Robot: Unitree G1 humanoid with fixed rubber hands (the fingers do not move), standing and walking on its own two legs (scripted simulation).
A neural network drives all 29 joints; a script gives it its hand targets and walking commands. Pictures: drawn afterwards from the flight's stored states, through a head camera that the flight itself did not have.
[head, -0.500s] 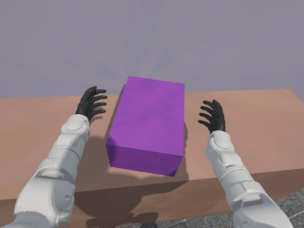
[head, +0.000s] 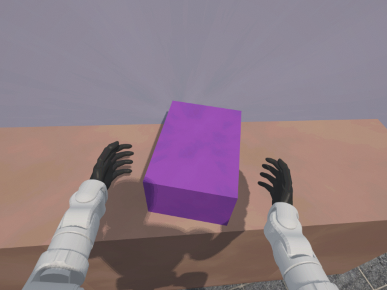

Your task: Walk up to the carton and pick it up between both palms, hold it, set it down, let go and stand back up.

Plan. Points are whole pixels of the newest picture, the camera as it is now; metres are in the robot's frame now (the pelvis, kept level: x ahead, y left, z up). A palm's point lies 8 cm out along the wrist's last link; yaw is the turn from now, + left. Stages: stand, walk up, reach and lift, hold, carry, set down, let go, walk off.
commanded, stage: set down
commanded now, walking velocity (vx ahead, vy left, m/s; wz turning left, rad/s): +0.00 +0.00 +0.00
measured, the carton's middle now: (197, 158) +0.48 -0.01 -0.05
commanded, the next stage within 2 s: let go in 1.96 s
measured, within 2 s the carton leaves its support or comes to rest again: neither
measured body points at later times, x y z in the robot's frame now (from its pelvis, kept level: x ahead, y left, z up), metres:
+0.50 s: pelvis +0.01 -0.01 +0.00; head +0.02 +0.02 +0.45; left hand +0.28 +0.22 +0.00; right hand +0.26 -0.18 +0.01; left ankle +0.06 +0.11 -0.74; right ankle -0.02 -0.16 -0.74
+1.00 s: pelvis +0.02 -0.01 +0.00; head +0.02 +0.01 +0.45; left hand +0.23 +0.23 -0.03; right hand +0.24 -0.18 -0.03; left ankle +0.06 +0.11 -0.74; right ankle -0.02 -0.16 -0.74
